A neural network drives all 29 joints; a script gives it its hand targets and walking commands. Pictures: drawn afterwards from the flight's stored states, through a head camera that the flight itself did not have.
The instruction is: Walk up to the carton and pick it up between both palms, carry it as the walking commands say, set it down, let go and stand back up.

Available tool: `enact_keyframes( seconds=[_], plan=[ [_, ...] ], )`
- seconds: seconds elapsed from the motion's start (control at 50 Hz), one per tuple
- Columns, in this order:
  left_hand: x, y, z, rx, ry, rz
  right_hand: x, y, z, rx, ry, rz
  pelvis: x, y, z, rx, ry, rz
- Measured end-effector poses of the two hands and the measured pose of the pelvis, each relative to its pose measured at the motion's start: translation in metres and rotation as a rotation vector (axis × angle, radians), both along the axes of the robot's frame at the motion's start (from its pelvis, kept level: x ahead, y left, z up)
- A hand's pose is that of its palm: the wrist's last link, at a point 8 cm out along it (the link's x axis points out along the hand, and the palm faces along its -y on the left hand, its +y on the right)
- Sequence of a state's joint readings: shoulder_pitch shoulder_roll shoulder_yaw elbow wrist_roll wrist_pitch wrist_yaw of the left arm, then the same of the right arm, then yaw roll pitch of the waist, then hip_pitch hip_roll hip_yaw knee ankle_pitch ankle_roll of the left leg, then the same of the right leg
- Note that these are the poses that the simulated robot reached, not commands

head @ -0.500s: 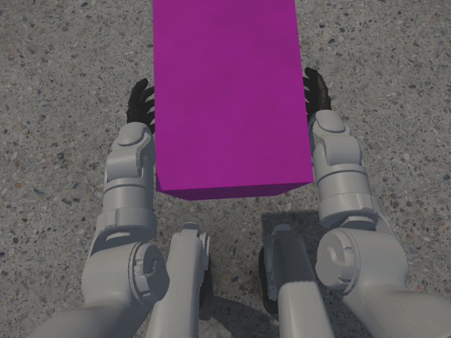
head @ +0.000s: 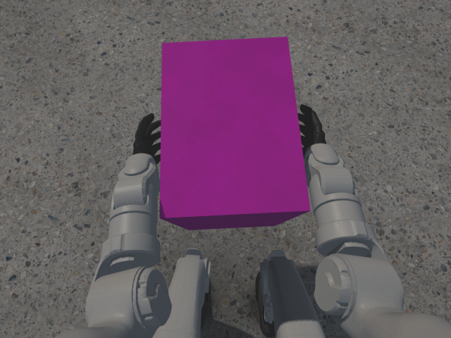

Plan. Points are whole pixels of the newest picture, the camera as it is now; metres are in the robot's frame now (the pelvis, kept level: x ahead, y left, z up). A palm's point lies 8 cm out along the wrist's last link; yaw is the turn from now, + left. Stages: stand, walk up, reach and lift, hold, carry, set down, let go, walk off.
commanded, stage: reach and lift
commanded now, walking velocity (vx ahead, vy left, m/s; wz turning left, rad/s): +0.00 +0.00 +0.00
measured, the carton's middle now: (228, 151) +0.45 +0.02 -0.10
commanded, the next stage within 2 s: none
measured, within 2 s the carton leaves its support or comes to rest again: neither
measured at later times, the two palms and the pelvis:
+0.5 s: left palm (133, 156) +0.39 +0.17 +0.03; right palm (330, 143) +0.41 -0.13 +0.03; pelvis +0.01 +0.00 +0.06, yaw +0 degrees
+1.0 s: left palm (111, 149) +0.37 +0.17 +0.10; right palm (351, 136) +0.39 -0.13 +0.10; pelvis +0.03 +0.00 +0.12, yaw +0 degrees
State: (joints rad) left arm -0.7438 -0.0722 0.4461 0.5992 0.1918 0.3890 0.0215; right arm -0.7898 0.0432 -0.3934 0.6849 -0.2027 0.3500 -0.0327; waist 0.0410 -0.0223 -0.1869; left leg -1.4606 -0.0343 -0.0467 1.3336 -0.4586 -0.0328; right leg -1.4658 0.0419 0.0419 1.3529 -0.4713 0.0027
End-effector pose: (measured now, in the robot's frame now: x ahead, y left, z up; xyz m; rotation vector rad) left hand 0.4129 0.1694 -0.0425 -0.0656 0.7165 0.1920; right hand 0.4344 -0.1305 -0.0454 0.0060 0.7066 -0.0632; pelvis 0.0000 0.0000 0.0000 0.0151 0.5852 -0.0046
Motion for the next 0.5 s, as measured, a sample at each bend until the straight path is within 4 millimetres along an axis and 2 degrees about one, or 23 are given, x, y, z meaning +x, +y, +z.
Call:
enact_keyframes(
  seconds=[0.5],
  plan=[
    [-0.025, -0.003, 0.07, 0.0, 0.008, -0.007, -0.024, -0.004, 0.072, 0.002, 0.009, 0.005, 0.015, -0.003, 0.065, 0.002, -0.134, -0.003]
  ],
)
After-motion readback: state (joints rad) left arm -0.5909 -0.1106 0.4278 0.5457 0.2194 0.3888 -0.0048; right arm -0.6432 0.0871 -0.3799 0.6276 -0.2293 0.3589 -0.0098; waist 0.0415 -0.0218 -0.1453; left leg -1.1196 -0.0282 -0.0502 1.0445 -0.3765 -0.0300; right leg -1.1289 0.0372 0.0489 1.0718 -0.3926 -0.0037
